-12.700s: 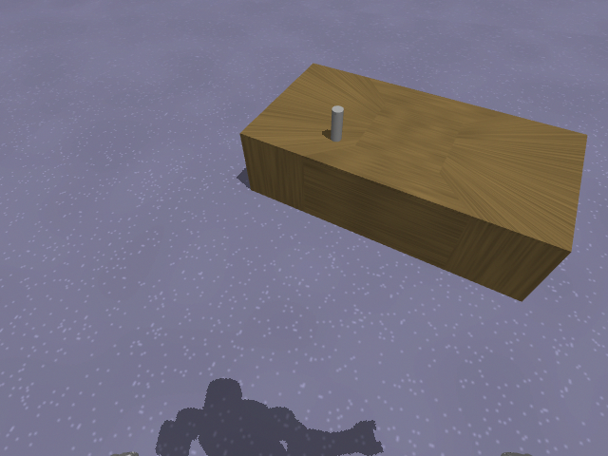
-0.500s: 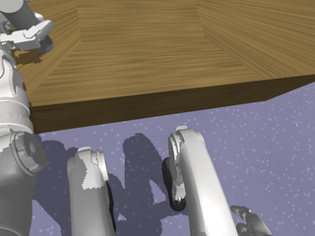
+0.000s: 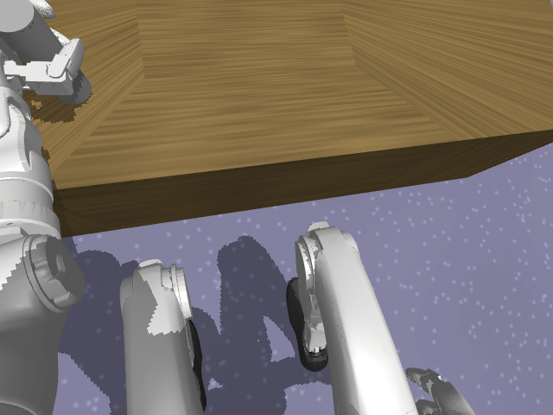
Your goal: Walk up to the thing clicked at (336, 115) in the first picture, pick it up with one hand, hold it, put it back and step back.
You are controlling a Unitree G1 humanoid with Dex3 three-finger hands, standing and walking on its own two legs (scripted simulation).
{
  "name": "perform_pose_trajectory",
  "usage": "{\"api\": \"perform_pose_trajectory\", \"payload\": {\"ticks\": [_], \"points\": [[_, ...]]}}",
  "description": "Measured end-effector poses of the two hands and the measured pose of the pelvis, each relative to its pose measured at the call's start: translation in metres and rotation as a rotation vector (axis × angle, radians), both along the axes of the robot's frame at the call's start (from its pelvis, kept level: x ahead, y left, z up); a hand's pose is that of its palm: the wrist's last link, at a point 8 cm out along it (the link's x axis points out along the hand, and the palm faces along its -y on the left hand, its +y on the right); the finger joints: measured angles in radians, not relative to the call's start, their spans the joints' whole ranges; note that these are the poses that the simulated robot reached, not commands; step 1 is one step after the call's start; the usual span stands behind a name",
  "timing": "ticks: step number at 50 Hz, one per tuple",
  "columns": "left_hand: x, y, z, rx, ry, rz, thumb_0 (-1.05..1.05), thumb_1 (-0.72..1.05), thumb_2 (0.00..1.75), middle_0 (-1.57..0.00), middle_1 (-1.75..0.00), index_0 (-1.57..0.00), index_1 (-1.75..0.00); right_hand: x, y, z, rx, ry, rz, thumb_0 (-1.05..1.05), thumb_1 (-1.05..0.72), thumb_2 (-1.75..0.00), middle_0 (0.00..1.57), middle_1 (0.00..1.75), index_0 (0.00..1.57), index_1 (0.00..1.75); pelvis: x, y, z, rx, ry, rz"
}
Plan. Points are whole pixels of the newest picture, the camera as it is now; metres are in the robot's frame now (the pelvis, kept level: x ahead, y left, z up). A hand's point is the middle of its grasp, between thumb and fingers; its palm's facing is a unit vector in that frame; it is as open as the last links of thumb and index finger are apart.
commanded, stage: settle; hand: left
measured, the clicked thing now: (47, 57) +0.56 +0.20 +0.01
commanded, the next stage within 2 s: lift in 1.02 s
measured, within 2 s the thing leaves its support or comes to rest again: neither
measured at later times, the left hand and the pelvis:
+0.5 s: hand out of the picture +0.58 +0.20 +0.09, palm faces +0.12 -0.99 -0.04, open 7.1 cm; pelvis +0.01 +0.00 +0.06, yaw +1 degrees
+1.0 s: hand out of the picture +0.59 +0.19 +0.12, palm faces +0.11 -0.99 -0.03, open 7.1 cm; pelvis +0.02 +0.00 +0.09, yaw +1 degrees
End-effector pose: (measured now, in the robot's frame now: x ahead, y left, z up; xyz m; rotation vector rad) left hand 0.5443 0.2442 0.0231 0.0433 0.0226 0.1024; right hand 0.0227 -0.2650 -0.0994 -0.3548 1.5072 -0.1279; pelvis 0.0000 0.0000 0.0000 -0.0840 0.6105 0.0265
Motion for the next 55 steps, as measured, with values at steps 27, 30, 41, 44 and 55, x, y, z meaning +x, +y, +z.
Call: {"api": "perform_pose_trajectory", "payload": {"ticks": [27, 30, 41, 44, 55], "points": [[0.013, 0.012, 0.073, -0.006, 0.013, 0.015, -0.01, -0.23, 1.30, -0.91, -1.33, -0.96, -1.35, 0.030, -0.005, 0.061, -0.028, -0.059, 0.001, 0.01, -0.91, -0.90, 0.20, 0.30, 0.20, 0.30, 0.014, 0.001, 0.061, 0.010, 0.027, 0.005], [0.015, 0.010, 0.077, -0.006, 0.021, 0.014, -0.01, -0.23, 1.30, -0.91, -1.33, -0.96, -1.35, 0.033, -0.004, 0.065, -0.023, -0.060, 0.000, 0.01, -0.91, -0.90, 0.20, 0.30, 0.20, 0.30, 0.016, 0.001, 0.067, 0.012, 0.028, 0.005], [0.020, 0.003, 0.093, -0.015, 0.026, 0.011, -0.01, -0.23, 1.30, -0.91, -1.33, -0.96, -1.35, 0.040, -0.002, 0.078, -0.012, -0.078, -0.008, 0.01, -0.91, -0.90, 0.20, 0.30, 0.20, 0.30, 0.021, 0.000, 0.083, 0.015, 0.030, 0.001], [0.021, 0.002, 0.095, -0.017, 0.026, 0.011, -0.01, -0.23, 1.30, -0.91, -1.33, -0.95, -1.35, 0.041, -0.002, 0.081, -0.012, -0.081, -0.008, 0.01, -0.91, -0.90, 0.20, 0.30, 0.20, 0.30, 0.022, 0.000, 0.086, 0.015, 0.031, -0.001], [0.022, 0.001, 0.103, -0.014, 0.027, 0.011, -0.01, -0.22, 1.30, -0.91, -1.34, -0.95, -1.36, 0.042, -0.001, 0.089, -0.011, -0.081, -0.016, 0.01, -0.91, -0.90, 0.20, 0.30, 0.20, 0.30, 0.024, -0.001, 0.095, 0.017, 0.030, -0.002]]}}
